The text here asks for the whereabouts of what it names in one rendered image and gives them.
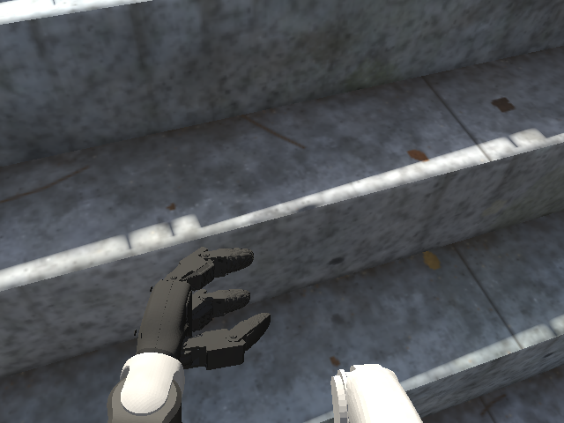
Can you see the left robot forearm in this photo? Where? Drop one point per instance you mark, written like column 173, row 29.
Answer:
column 149, row 391

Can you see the right robot thigh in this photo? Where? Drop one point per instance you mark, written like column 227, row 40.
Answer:
column 370, row 393

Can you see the left robot hand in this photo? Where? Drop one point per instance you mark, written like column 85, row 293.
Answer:
column 173, row 312

